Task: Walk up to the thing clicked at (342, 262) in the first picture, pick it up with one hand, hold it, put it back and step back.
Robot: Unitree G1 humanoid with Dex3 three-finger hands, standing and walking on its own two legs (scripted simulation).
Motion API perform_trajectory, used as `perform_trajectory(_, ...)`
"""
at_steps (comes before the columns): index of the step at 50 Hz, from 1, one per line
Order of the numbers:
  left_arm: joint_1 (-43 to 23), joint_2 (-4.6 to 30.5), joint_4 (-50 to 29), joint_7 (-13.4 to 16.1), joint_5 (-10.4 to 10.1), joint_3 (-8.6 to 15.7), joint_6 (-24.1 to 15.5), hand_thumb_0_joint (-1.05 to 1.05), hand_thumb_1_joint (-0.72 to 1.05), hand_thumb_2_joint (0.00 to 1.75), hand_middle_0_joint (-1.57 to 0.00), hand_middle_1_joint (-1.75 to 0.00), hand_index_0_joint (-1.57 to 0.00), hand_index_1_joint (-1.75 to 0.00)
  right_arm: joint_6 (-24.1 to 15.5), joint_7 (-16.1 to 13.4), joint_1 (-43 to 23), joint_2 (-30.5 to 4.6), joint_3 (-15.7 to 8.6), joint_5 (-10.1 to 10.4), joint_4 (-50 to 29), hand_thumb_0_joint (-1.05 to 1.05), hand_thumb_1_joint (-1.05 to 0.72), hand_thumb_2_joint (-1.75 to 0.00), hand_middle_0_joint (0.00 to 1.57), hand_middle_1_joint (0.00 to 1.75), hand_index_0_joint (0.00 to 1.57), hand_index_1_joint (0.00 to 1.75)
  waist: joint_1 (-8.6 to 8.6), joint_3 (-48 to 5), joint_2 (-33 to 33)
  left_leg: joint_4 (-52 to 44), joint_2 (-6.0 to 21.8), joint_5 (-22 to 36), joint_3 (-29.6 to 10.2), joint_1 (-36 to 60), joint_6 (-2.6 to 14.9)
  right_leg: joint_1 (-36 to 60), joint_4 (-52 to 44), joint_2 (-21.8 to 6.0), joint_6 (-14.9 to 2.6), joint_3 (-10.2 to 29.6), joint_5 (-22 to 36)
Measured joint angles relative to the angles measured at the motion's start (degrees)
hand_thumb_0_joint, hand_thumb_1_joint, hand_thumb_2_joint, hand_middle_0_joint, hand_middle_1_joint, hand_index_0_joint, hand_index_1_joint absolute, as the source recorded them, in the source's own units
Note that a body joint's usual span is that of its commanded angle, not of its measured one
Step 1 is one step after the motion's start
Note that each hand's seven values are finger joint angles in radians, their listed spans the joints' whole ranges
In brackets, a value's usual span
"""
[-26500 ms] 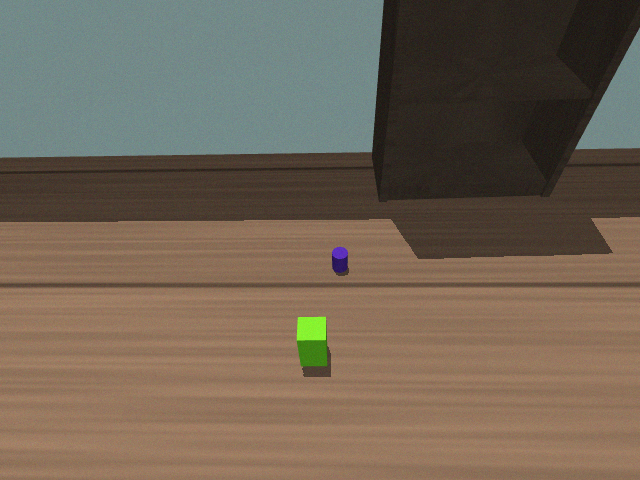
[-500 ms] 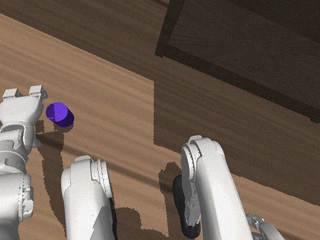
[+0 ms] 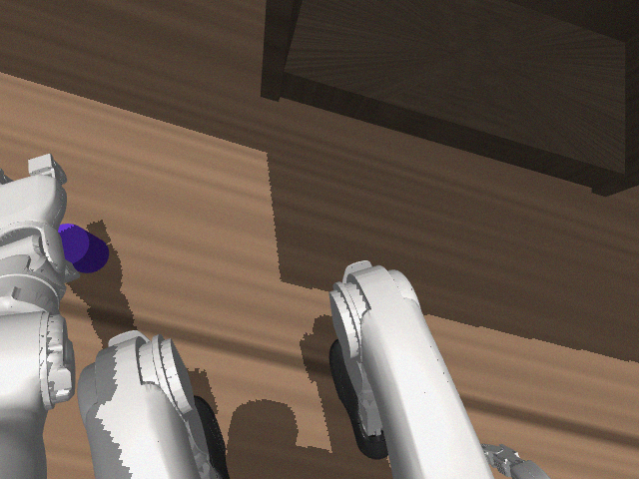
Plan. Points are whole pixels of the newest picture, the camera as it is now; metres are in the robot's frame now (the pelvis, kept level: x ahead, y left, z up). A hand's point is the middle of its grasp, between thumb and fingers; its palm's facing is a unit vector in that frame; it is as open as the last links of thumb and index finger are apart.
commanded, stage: approach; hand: left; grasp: from above
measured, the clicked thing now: (78, 249) +0.48 +0.27 -0.29
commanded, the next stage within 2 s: close in in 0.04 s
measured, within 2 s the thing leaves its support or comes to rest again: neither
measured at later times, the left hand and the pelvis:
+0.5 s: hand (54, 252) +0.45 +0.26 -0.19, palm faces -0.44 -0.07 -0.90, open 13.8 cm; pelvis +0.00 +0.01 -0.01, yaw +0 degrees
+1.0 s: hand (67, 250) +0.47 +0.26 -0.24, palm faces -0.45 -0.11 -0.89, open 14.1 cm; pelvis +0.01 +0.00 -0.03, yaw -3 degrees
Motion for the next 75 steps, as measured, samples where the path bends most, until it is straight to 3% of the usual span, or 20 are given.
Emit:
perform_trajectory(3,3.66,0.42,-2.62,-2.84,-1.64,0.54,-2.76,0.01,-0.51,0.97,-0.08,-1.05,-0.09,-1.04,-0.14,0.20,0.22,0.09,-0.04,0.03,-0.08,0.01,-0.91,-0.90,0.21,0.30,0.20,0.29,1.44,1.05,-0.71,0.30,-0.42,0.37,-0.31,0.14,-0.40,0.24,0.47,-0.29,-0.32,-0.23,0.09)
perform_trajectory(7,10.14,0.27,-11.59,-4.36,-1.47,0.25,-7.87,0.01,-0.51,0.96,-0.08,-1.07,-0.10,-1.05,0.08,-0.08,0.46,0.10,-1.52,-0.09,-0.18,0.01,-0.91,-0.90,0.21,0.30,0.20,0.30,4.04,1.47,-1.87,0.92,-1.15,0.85,-0.88,-0.22,-1.28,0.30,1.14,-0.77,-0.57,-0.61,0.05)
perform_trajectory(10,14.26,-0.80,-19.10,-2.18,-0.49,-1.43,-10.45,0.00,-0.51,0.96,-0.09,-1.07,-0.11,-1.05,0.44,-0.83,0.10,0.14,-3.55,-0.10,0.27,0.01,-0.91,-0.90,0.21,0.30,0.20,0.30,5.78,0.34,-2.79,1.01,-1.43,0.82,-0.48,-0.17,-1.43,0.50,1.48,-1.05,-0.56,-0.21,-0.37)
perform_trajectory(13,12.70,-1.85,-16.32,1.20,1.72,-3.72,-11.10,0.00,-0.52,0.96,-0.08,-1.06,-0.10,-1.04,0.61,-1.68,-1.80,-0.18,-4.39,-0.31,1.37,0.01,-0.91,-0.90,0.21,0.30,0.20,0.29,6.29,-1.49,-3.38,0.75,-1.60,0.85,0.15,-0.15,-1.00,0.73,1.38,-1.29,-0.51,0.29,-0.71)
perform_trajectory(19,3.28,-1.49,-1.28,5.41,5.78,-5.46,-8.48,0.00,-0.52,1.00,-0.10,-1.03,-0.11,-1.02,-1.21,-2.22,-6.04,-0.55,-2.85,-0.96,0.58,0.01,-0.91,-0.90,0.20,0.30,0.20,0.29,3.58,-2.94,-4.07,0.75,-1.55,1.46,0.16,-1.06,-0.28,0.34,0.85,-1.17,-0.62,0.17,-0.08)
perform_trajectory(24,-1.22,0.02,4.39,6.96,6.92,-3.71,-6.85,0.00,-0.49,1.00,-0.11,-1.02,-0.11,-1.02,-2.57,-1.49,-6.37,-0.48,-1.10,-1.82,-0.46,0.00,-0.91,-0.90,0.20,0.30,0.20,0.29,0.88,-1.60,-4.58,1.71,-1.59,1.62,-0.44,-1.85,-0.16,-0.07,1.26,-0.97,-0.42,-0.28,0.24)
perform_trajectory(29,-0.95,1.73,5.80,7.33,7.34,-1.16,-6.29,0.00,-0.49,0.99,-0.09,-1.02,-0.10,-1.01,-2.87,-0.47,-4.28,-0.33,0.43,-2.78,-0.41,0.00,-0.90,-0.90,0.20,0.30,0.20,0.29,-0.90,-0.22,-4.39,2.87,-1.46,1.01,-1.11,-2.70,-0.24,-0.83,1.95,-0.64,-0.19,-0.72,0.03)
perform_trajectory(37,1.57,5.39,3.58,8.45,6.50,3.26,-7.62,0.01,-0.51,0.98,-0.08,-1.01,-0.09,-1.01,-3.41,1.56,-0.68,-0.04,2.11,-4.61,0.80,0.01,-0.90,-0.90,0.20,0.30,0.20,0.29,-1.93,3.15,-4.36,5.07,-1.23,-0.21,-2.06,-3.33,-0.68,-1.77,3.72,-0.06,0.36,-1.15,-0.45)
perform_trajectory(48,2.26,7.07,3.79,8.64,5.69,3.50,-9.20,0.00,-0.51,0.99,-0.08,-1.00,-0.08,-1.00,-5.13,3.55,-0.31,-0.37,2.72,-6.43,1.59,0.01,-0.90,-0.90,0.21,0.30,0.20,0.29,-1.89,4.08,-4.17,7.30,-1.25,-1.34,-3.68,-3.77,-1.15,-2.06,5.06,0.38,0.49,-2.25,-0.90)
perform_trajectory(64,-0.14,9.39,10.44,12.80,9.15,3.16,-10.21,0.00,-0.49,0.98,-0.08,-0.99,-0.09,-0.99,-7.97,5.25,-3.43,-1.97,4.33,-8.12,0.53,0.00,-0.90,-0.90,0.20,0.30,0.20,0.29,-3.43,4.99,-6.20,8.45,-1.30,-0.99,-4.73,-3.49,-0.74,-0.98,5.04,0.78,0.51,-3.13,-0.22)
perform_trajectory(75,-0.64,11.21,11.68,14.30,8.38,4.41,-8.77,0.00,-0.49,0.98,-0.09,-0.99,-0.08,-0.99,-9.32,6.77,-3.55,-1.83,5.35,-8.95,0.75,0.00,-0.90,-0.90,0.20,0.30,0.20,0.29,-4.22,6.20,-6.74,9.07,-1.26,-1.57,-5.28,-3.51,-0.56,-0.66,5.04,0.98,0.78,-3.56,-0.49)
